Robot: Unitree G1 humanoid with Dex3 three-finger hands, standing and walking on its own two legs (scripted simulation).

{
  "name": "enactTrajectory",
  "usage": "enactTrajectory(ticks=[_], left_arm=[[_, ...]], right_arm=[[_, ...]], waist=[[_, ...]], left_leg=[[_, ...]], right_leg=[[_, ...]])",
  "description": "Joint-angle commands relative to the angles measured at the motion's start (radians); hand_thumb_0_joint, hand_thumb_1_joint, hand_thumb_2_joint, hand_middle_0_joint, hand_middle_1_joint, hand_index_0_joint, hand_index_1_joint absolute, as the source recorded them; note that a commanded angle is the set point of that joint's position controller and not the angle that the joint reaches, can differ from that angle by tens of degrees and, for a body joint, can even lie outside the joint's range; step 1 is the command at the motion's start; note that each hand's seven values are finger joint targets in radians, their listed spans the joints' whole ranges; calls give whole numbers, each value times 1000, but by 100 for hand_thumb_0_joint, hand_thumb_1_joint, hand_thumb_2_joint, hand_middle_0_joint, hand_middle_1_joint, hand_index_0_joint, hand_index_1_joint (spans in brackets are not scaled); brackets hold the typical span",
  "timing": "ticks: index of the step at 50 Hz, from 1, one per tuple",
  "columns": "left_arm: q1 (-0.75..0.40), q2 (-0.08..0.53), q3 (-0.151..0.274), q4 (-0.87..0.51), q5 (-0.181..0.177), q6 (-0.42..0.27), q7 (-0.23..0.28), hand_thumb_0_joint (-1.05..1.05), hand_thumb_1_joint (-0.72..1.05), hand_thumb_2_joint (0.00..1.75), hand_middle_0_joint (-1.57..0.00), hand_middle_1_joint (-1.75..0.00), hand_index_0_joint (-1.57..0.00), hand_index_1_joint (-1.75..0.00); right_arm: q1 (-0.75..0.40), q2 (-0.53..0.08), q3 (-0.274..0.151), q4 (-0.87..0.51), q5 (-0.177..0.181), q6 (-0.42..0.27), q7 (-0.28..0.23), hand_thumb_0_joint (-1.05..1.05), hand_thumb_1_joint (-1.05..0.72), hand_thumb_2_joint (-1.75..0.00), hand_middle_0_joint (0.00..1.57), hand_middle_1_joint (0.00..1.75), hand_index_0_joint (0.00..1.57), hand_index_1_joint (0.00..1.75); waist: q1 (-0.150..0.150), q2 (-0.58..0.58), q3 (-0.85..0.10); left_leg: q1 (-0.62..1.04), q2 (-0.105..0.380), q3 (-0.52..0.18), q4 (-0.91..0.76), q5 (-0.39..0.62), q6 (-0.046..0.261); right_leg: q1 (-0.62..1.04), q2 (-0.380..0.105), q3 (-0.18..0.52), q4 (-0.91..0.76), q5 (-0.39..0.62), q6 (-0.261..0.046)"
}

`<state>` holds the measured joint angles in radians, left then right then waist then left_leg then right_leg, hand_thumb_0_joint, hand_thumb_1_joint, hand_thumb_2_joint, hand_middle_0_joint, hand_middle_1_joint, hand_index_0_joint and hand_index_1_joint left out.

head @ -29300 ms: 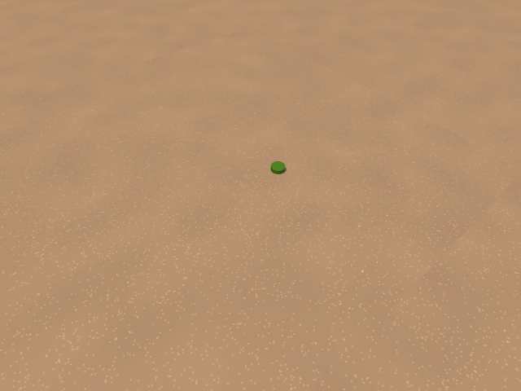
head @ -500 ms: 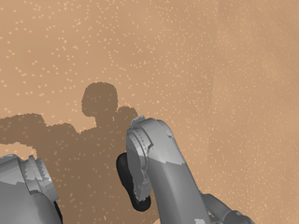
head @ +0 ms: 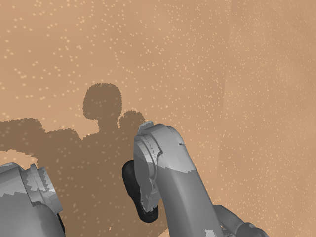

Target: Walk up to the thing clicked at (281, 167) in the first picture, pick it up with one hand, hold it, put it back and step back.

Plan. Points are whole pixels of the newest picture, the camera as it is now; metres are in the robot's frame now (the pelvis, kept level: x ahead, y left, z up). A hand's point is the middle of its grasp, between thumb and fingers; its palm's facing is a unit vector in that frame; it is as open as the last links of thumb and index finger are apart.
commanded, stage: open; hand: left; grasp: from above
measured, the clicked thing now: out of the picture +0.42 +0.34 -0.28
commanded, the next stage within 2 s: withdraw in 0.06 s
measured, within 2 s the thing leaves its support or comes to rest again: neither
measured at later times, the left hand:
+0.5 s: hand out of the picture +0.44 +0.34 -0.19, palm faces -0.29 -0.12 -0.95, open 14.0 cm
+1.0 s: hand out of the picture +0.40 +0.35 -0.11, palm faces -0.50 -0.12 -0.86, open 14.0 cm
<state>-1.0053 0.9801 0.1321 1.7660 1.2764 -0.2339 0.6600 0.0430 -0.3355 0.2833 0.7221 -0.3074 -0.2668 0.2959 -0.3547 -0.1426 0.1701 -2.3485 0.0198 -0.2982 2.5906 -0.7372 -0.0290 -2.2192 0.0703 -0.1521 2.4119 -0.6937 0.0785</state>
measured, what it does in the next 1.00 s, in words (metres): stands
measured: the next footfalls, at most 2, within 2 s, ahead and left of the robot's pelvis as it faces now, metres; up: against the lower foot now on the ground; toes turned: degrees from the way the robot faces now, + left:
none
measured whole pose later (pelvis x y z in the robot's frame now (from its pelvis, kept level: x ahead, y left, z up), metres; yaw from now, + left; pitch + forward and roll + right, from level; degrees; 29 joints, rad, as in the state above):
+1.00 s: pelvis -0.02 -0.01 +0.05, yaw +7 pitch +31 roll -8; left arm -1.01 0.81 0.01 1.49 1.23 -0.26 0.27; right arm 0.12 -0.32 0.11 0.69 -0.14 -0.04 0.13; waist -0.24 -0.02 -0.03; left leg -2.28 0.02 -0.17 2.37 -0.64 -0.02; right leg -2.19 0.02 -0.07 2.28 -0.65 0.05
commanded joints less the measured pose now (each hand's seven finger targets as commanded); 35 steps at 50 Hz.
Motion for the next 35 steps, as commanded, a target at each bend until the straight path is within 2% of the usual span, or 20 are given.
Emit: enactTrajectory(ticks=[1, 4, 5, 6, 8, 10, 12, 15, 17, 18, 19, 20, 21, 22, 25, 26, 28, 29, 31, 35], left_arm=[[-208, 192, -10, -79, -12, -11, 32, 0, -48, 93, -6, -105, -8, -103], [-223, 243, 20, -105, -12, -20, 44, 0, -46, 91, -6, -106, -9, -103], [-207, 213, -7, -69, -5, -16, 41, 0, -46, 91, -6, -106, -9, -103], [-201, 200, -5, -65, -5, -14, 41, 0, -46, 91, -6, -106, -9, -102], [-215, 218, 5, -85, -15, -19, 48, 0, -46, 92, -6, -105, -9, -102], [-221, 215, -12, -77, -13, -21, 49, 0, -49, 96, -6, -102, -8, -100], [-232, 230, -5, -99, -5, -17, 47, 0, -48, 96, -6, -101, -8, -99], [-271, 273, 32, -219, 0, -16, 51, 0, -50, 97, -6, -100, -8, -99], [-233, 266, 48, -262, -1, 6, 46, 0, -51, 97, -6, -100, -7, -99], [-248, 214, 23, -332, -15, 10, 35, 0, -51, 97, -6, -100, -7, -99], [-247, 233, 40, -367, -27, 18, 24, 0, -50, 97, -7, -100, -8, -98], [-211, 228, 52, -392, -32, 31, 10, 0, -51, 97, -6, -99, -7, -98], [-147, 179, 37, -387, -42, 52, -11, 0, -52, 98, -6, -99, -7, -98], [-141, 175, 53, -445, -46, 68, -25, 0, -51, 98, -6, -99, -7, -99], [-100, 60, 4, -528, -94, 124, -99, 0, -52, 99, -7, -99, -7, -99], [-116, 38, -16, -568, -107, 138, -130, 0, -51, 99, -7, -99, -7, -99], [-119, -48, -71, -578, -135, 161, -204, 0, -52, 99, -7, -100, -7, -100], [-130, -38, -67, -608, -136, 167, -234, 0, -51, 99, -7, -100, -7, -100], [-150, -94, -106, -618, -156, 168, -296, 0, -51, 100, -7, -101, -7, -101], [-204, -96, -123, -607, -150, 134, -384, 0, -52, 101, -8, -101, -7, -102]], right_arm=[[175, -327, -81, 10, 8, -3, -5, 0, -89, -90, 20, 30, 20, 30], [178, -345, -88, 7, 8, -1, -12, 0, -89, -90, 20, 30, 20, 30], [169, -345, -90, 1, 10, -4, -9, 0, -89, -90, 20, 30, 20, 30], [174, -340, -85, 1, 4, -4, -7, 0, -89, -90, 20, 30, 20, 30], [172, -337, -80, 3, 7, -2, -11, 0, -89, -90, 20, 30, 20, 30], [164, -351, -92, -3, 11, 0, -20, 0, -90, -90, 20, 30, 20, 30], [177, -345, -90, -4, 9, 1, -20, 0, -90, -90, 20, 30, 20, 30], [191, -341, -104, 0, 15, -4, -18, 0, -90, -90, 20, 30, 20, 30], [191, -337, -121, 1, 22, -1, -13, 0, -90, -90, 20, 30, 20, 30], [183, -316, -129, -8, 28, -2, -10, 0, -90, -90, 20, 30, 20, 30], [181, -315, -141, 4, 38, -3, -7, 0, -90, -90, 20, 30, 20, 30], [186, -316, -161, 1, 47, 1, -4, 0, -90, -90, 20, 30, 20, 30], [183, -306, -180, 1, 57, 8, 2, 0, -90, -90, 20, 30, 20, 30], [200, -304, -201, 1, 68, 22, 5, 0, -90, -90, 20, 30, 20, 30], [217, -275, -250, -1, 115, 68, 11, 0, -90, -90, 20, 30, 20, 30], [222, -267, -261, -5, 135, 84, 9, 0, -90, -90, 20, 30, 20, 30], [249, -255, -289, -5, 169, 116, 3, 0, -90, -90, 20, 30, 20, 30], [271, -260, -302, -4, 176, 131, -3, 0, -90, -90, 20, 30, 20, 30], [271, -242, -313, -5, 191, 158, -18, 0, -90, -90, 20, 30, 20, 30], [282, -217, -312, -24, 206, 196, -63, 0, -90, -90, 20, 30, 20, 30]], waist=[[-50, 512, -617], [-34, 542, -657], [-44, 523, -612], [-50, 501, -607], [-48, 484, -619], [-52, 480, -613], [-47, 507, -629], [-24, 590, -727], [-4, 626, -758], [10, 645, -791], [30, 683, -814], [54, 711, -837], [77, 703, -841], [95, 719, -884], [128, 650, -902], [130, 639, -916], [114, 543, -887], [111, 509, -892], [105, 461, -865], [88, 325, -803]], left_leg=[[483, 32, 131, -263, 255, 25], [505, 34, 125, -282, 253, 22], [484, 33, 127, -270, 238, 24], [476, 32, 126, -272, 231, 26], [461, 32, 127, -277, 216, 29], [455, 34, 130, -275, 199, 30], [468, 33, 132, -273, 208, 29], [546, 35, 132, -271, 271, 20], [556, 35, 144, -285, 300, 16], [578, 31, 152, -284, 314, 13], [600, 31, 154, -301, 317, 7], [613, 28, 156, -317, 318, 3], [614, 27, 159, -328, 324, 1], [616, 22, 170, -344, 337, 2], [561, 11, 206, -370, 316, 20], [553, 10, 209, -384, 306, 24], [531, 9, 206, -415, 258, 37], [532, 7, 205, -424, 251, 41], [533, 1, 197, -462, 207, 42], [463, -13, 210, -462, 155, 60]], right_leg=[[335, 31, -140, -185, 309, -85], [348, 33, -139, -191, 298, -91], [327, 30, -137, -183, 291, -89], [321, 33, -143, -188, 284, -87], [340, 35, -137, -205, 270, -87], [343, 33, -127, -208, 259, -88], [337, 32, -130, -203, 264, -88], [357, 27, -128, -184, 317, -91], [368, 31, -121, -188, 338, -96], [356, 29, -120, -188, 352, -96], [338, 22, -120, -182, 347, -100], [320, 19, -117, -180, 340, -106], [295, 20, -113, -178, 336, -109], [303, 22, -105, -189, 340, -112], [304, 19, -69, -244, 333, -111], [298, 17, -61, -251, 325, -113], [299, 18, -47, -293, 287, -111], [312, 12, -41, -309, 284, -110], [306, 5, -29, -329, 238, -115], [344, -2, 3, -387, 170, -114]])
